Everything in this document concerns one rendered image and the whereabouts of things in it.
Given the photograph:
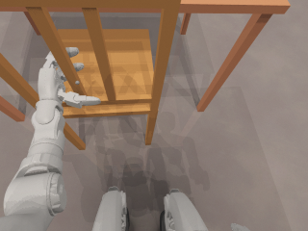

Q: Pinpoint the table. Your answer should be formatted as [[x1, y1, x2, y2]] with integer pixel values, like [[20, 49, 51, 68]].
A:
[[0, 0, 291, 122]]

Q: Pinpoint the chair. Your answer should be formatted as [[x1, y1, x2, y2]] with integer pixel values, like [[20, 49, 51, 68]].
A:
[[0, 0, 181, 150]]

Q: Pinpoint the robot left shin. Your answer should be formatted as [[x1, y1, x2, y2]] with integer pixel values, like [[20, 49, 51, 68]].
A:
[[102, 187, 126, 231]]

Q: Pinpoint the left robot hand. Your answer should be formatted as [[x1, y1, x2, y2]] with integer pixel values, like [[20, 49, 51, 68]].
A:
[[38, 47, 101, 109]]

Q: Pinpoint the robot left forearm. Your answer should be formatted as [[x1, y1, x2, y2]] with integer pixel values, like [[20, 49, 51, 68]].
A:
[[3, 99, 65, 216]]

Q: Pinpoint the robot right thigh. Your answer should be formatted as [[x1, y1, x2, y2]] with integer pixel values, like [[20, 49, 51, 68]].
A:
[[164, 192, 208, 231]]

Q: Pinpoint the left robot upper arm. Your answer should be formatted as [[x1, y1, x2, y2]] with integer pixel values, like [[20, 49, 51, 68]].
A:
[[0, 172, 67, 231]]

